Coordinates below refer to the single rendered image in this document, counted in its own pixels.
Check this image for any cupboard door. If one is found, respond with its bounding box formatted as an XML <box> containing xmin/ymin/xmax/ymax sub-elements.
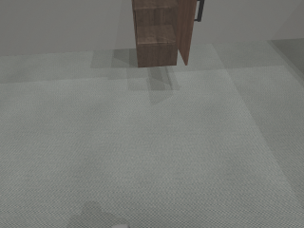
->
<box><xmin>176</xmin><ymin>0</ymin><xmax>198</xmax><ymax>66</ymax></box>

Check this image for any handle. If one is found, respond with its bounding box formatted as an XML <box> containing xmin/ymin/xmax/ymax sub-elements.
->
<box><xmin>194</xmin><ymin>0</ymin><xmax>205</xmax><ymax>22</ymax></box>

